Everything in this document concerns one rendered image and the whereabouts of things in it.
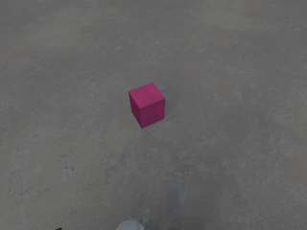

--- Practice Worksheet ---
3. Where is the left robot thigh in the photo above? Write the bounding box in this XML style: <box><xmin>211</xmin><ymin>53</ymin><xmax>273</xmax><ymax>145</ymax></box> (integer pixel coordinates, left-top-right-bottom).
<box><xmin>116</xmin><ymin>220</ymin><xmax>144</xmax><ymax>230</ymax></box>

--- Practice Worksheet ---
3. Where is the carton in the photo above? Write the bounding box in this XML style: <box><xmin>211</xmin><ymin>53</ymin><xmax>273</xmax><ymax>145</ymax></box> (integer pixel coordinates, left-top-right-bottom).
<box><xmin>129</xmin><ymin>82</ymin><xmax>165</xmax><ymax>128</ymax></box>

